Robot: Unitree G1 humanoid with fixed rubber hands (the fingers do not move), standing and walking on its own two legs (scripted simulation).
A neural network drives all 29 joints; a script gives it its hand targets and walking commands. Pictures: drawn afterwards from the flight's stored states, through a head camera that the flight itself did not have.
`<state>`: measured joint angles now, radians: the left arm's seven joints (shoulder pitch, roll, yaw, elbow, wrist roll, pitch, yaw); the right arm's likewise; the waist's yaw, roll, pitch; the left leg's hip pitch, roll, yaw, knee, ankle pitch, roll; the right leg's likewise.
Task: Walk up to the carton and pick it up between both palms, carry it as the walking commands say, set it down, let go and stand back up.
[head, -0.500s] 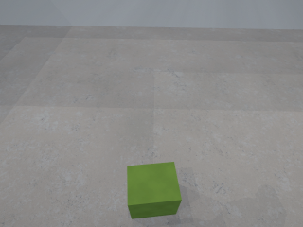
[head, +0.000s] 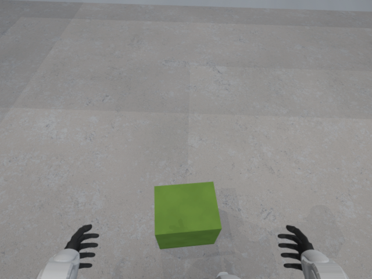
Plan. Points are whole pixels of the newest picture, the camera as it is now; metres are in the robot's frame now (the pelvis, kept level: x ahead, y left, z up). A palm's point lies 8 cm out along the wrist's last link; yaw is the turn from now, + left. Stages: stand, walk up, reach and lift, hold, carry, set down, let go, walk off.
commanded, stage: reach and lift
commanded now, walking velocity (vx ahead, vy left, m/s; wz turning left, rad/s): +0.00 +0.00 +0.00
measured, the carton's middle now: (185, 216) +0.45 -0.01 -0.61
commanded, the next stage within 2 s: none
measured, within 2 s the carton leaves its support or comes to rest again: neither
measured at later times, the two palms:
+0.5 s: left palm (92, 234) +0.25 +0.24 -0.14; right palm (280, 233) +0.25 -0.24 -0.14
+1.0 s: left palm (107, 189) +0.39 +0.24 -0.16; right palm (262, 186) +0.39 -0.23 -0.17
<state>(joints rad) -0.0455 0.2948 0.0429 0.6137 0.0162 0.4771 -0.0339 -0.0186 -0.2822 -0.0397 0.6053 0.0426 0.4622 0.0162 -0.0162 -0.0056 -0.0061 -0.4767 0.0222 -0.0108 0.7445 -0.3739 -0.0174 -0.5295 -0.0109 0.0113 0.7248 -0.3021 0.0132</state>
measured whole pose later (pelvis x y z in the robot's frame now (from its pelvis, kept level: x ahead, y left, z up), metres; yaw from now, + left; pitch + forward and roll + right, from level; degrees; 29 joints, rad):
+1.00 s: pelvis -0.06 -0.01 -0.08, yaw +1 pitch +35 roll +1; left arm -0.89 0.33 0.25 0.86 -0.04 0.26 -0.07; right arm -0.87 -0.31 -0.25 0.82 0.06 0.27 0.02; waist 0.00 0.00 -0.03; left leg -1.35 0.00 -0.03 1.09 -0.36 -0.04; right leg -1.39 -0.01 0.03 1.06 -0.28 0.02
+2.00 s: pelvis -0.08 +0.00 -0.26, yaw +2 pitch +49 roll +1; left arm -1.25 0.40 0.23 0.89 -0.10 0.19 0.01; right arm -1.26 -0.41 -0.28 0.92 0.11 0.19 0.00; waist -0.01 0.00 0.02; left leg -2.08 -0.04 -0.06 1.75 -0.53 -0.06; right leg -2.12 0.01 0.04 1.71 -0.44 0.03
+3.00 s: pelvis -0.09 +0.00 -0.38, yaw +3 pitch +39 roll +0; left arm -1.40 0.42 0.07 1.07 -0.24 0.08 0.09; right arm -1.40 -0.44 -0.14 1.11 0.22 0.06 -0.06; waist -0.02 0.00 0.32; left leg -2.26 -0.04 -0.04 2.20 -0.62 -0.05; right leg -2.30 0.00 0.05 2.16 -0.53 0.05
